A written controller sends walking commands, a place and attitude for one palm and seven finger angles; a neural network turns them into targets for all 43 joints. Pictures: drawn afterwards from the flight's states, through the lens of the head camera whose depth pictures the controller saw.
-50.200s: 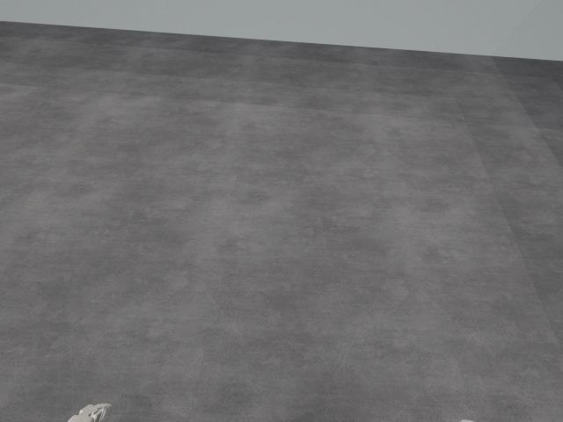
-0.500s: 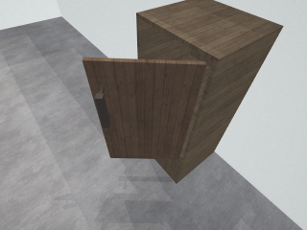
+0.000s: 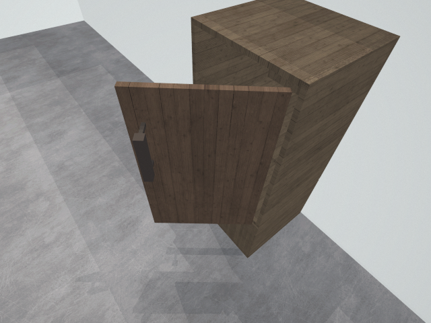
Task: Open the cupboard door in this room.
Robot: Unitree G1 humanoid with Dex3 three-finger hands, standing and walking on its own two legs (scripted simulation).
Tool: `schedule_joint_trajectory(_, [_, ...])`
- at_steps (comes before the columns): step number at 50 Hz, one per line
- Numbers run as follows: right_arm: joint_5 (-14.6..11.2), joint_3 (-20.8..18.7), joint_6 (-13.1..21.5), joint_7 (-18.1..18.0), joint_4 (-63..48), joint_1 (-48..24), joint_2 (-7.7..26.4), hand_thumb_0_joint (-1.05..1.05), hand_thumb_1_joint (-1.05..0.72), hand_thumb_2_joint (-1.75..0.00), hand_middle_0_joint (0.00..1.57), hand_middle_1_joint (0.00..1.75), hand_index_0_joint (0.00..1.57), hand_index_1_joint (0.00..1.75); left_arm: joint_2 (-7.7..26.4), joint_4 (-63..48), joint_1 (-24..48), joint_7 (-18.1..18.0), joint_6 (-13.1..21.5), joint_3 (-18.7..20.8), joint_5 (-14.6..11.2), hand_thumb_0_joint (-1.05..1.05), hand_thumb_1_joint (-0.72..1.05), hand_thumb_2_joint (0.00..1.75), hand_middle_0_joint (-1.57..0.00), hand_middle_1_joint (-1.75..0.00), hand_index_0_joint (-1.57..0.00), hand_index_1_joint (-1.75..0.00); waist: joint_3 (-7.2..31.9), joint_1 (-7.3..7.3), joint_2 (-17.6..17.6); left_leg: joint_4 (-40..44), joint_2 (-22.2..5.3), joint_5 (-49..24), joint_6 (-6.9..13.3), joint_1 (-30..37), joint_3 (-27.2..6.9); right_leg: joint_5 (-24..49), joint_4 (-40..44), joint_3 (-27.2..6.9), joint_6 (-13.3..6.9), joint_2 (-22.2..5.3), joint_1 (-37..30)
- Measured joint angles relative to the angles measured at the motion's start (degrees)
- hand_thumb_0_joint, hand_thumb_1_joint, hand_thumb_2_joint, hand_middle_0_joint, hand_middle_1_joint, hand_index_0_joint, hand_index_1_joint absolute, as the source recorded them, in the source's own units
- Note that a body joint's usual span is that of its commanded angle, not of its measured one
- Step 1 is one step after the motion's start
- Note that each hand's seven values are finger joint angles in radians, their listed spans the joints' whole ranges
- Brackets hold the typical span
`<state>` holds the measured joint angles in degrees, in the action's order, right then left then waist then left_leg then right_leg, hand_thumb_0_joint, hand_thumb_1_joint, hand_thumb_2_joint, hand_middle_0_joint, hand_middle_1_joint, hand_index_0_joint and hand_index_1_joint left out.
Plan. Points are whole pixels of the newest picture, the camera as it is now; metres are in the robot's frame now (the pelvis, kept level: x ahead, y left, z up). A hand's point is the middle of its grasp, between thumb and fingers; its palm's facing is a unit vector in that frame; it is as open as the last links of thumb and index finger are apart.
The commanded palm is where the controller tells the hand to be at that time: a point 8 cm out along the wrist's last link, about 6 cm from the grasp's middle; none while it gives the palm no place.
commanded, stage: look again from close up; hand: left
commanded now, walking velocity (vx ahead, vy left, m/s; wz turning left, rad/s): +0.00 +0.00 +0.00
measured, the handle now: (146, 152) +0.49 +0.21 -0.01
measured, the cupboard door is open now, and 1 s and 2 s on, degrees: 51 51 51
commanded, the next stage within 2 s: come to a stop and stand still in 0.14 s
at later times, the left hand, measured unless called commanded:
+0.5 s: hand out of the picture -0.01 +0.17 -0.18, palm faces +0.03 -0.98 -0.22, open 7.3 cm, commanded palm none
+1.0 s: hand out of the picture -0.07 +0.16 -0.18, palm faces +0.04 -0.99 -0.16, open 7.4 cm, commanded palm none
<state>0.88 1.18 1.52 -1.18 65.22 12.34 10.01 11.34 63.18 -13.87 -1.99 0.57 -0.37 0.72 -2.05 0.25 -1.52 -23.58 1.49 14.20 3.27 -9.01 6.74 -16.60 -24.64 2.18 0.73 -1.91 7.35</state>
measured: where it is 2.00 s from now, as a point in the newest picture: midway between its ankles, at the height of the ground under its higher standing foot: outside the picture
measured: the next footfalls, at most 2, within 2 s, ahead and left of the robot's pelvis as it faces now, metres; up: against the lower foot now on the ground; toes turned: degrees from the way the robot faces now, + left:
none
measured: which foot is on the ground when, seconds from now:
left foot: down 0.00-1.00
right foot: down 0.00-1.00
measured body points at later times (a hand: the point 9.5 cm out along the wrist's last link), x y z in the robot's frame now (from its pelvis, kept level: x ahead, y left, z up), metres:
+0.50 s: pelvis -0.02 +0.00 -0.01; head -0.02 +0.00 +0.44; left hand -0.01 +0.23 -0.16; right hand +0.02 -0.23 -0.16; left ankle -0.01 +0.08 -0.74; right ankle -0.04 -0.12 -0.74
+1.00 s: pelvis -0.05 +0.00 +0.00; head -0.05 +0.01 +0.45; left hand -0.07 +0.21 -0.17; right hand -0.06 -0.22 -0.16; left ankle -0.01 +0.08 -0.74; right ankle -0.04 -0.12 -0.74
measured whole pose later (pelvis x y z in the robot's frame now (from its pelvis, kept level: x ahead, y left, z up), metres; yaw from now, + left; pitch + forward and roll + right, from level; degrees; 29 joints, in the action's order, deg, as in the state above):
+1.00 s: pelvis -0.05 +0.00 +0.00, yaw +1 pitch -2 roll +0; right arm 0.5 0.7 0.7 -0.7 64.4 17.8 7.8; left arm 8.1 63.2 -19.7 -2.3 0.8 -1.4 0.5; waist -1.3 0.0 -1.2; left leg -24.3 1.0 10.4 3.2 -12.2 5.7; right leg -13.1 -25.1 3.2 0.2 -1.5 10.1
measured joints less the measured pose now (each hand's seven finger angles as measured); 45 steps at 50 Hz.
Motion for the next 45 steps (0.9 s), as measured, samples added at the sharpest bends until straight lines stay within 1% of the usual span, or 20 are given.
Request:
schedule_joint_trajectory(14, [-0.1,-0.1,0.0,0.0,0.3,0.2,-0.2,0.01,-0.91,-0.9,0.2,0.3,0.2,0.3,-0.4,0.3,0.0,0.1,0.0,0.0,0.0,0.0,0.91,0.89,-0.2,-0.3,-0.2,-0.3,-0.1,0.02,0.0,1.0,-0.1,-0.7,-0.2,0.3,-0.1,0.4,0.6,0.0,-0.2,0.1,-0.1])
schedule_joint_trajectory(17, [-0.2,-0.2,0.2,0.1,-2.1,0.2,0.3,0.01,-0.91,-0.9,0.2,0.3,0.2,0.3,-1.1,-0.1,-0.2,-1.2,1.2,-0.5,0.2,0.0,0.91,0.89,-0.2,-0.3,-0.2,-0.3,-0.7,-0.58,1.2,-2.7,-0.8,0.2,-0.6,-2.5,-0.7,0.6,-0.5,0.7,-0.3,0.6,1.3])
schedule_joint_trajectory(19, [-0.1,-0.5,0.4,-0.1,-3.7,0.7,0.6,0.01,-0.91,-0.9,0.2,0.3,0.2,0.3,-1.5,-0.7,-0.7,-1.4,1.5,-0.7,-0.2,0.0,0.91,0.89,-0.2,-0.3,-0.2,-0.3,-0.9,-0.89,1.9,-4.3,-0.8,0.9,-0.4,-3.2,-1.1,0.0,-2.1,1.0,-0.4,0.6,1.9])
schedule_joint_trajectory(23, [-0.1,-0.9,-0.6,-0.3,-4.9,1.1,0.4,0.01,-0.92,-0.9,0.2,0.3,0.2,0.3,-2.0,-1.4,-1.7,-1.3,0.8,-0.8,-0.3,0.0,0.91,0.89,-0.2,-0.3,-0.2,-0.3,-0.5,-0.76,2.3,-5.9,-0.6,1.5,-0.1,-3.0,-1.2,-1.0,-4.2,1.2,-0.3,0.3,1.8])
schedule_joint_trajectory(28, [0.0,-1.2,-1.5,0.3,-5.4,1.5,0.3,0.01,-0.93,-0.9,0.2,0.3,0.2,0.3,-2.5,-2.1,-2.8,-0.6,-0.1,-1.0,-0.1,0.0,0.91,0.89,-0.2,-0.3,-0.2,-0.3,0.5,-0.46,2.0,-4.8,-0.4,0.1,0.1,-2.8,-0.8,-0.2,-4.2,0.8,-0.3,0.1,2.2])
schedule_joint_trajectory(34, [0.1,-1.1,-1.4,0.7,-5.3,3.0,0.0,0.01,-0.93,-0.9,0.2,0.3,0.2,0.3,-2.7,-2.4,-4.5,-0.2,-0.2,-1.0,0.1,0.0,0.91,0.89,-0.2,-0.3,-0.2,-0.3,1.4,-0.45,1.3,-2.8,-0.3,-1.9,0.1,-3.4,-0.8,1.5,-2.9,0.8,-0.5,0.1,3.1])
schedule_joint_trajectory(45, [-0.2,-0.5,-1.0,0.6,-2.1,5.3,-1.5,0.01,-0.91,-0.9,0.2,0.3,0.2,0.3,-2.8,-0.8,-5.8,-0.2,0.1,-1.0,-0.1,0.0,0.91,0.89,-0.2,-0.3,-0.2,-0.3,1.0,-0.32,0.4,-1.1,-0.5,-3.5,-0.1,-3.5,-1.1,3.2,-0.9,1.1,-0.6,0.4,3.0])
